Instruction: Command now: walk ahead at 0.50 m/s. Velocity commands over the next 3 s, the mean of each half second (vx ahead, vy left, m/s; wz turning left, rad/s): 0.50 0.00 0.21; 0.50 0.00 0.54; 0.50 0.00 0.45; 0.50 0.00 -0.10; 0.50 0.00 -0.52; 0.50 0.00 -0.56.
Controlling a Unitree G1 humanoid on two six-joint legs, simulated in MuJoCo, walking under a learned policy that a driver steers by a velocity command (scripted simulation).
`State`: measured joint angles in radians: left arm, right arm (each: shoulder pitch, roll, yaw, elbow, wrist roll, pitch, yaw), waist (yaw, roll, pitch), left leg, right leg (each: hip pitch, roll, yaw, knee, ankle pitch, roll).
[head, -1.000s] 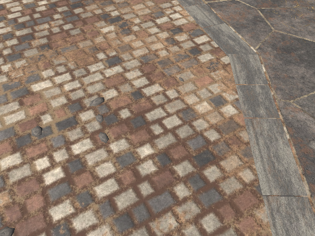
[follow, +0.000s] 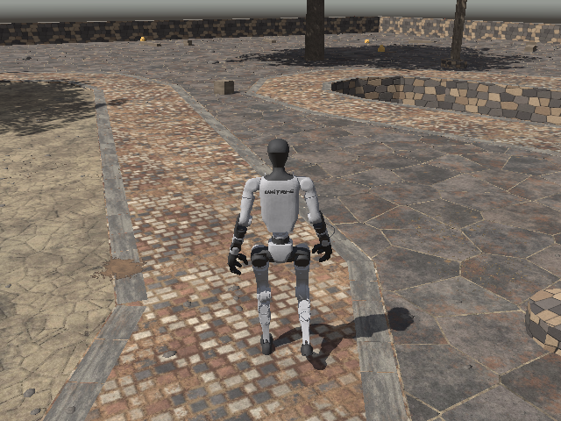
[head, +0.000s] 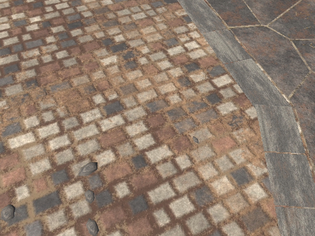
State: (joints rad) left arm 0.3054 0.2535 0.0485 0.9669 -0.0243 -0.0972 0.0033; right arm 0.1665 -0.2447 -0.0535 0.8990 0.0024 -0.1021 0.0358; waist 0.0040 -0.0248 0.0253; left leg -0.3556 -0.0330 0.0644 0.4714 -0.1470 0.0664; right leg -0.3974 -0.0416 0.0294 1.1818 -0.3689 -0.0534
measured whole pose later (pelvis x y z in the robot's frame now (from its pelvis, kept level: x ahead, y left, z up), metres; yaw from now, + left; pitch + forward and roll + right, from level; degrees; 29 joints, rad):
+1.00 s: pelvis +0.50 +0.06 -0.02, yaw +26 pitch +2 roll -2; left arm 0.28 0.28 0.08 0.94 -0.01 -0.06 0.02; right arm 0.07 -0.27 -0.09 0.73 0.03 -0.03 0.04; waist 0.03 0.01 0.06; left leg -0.51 -0.01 0.07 0.67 -0.19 0.12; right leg -0.09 -0.12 -0.18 0.85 -0.49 0.05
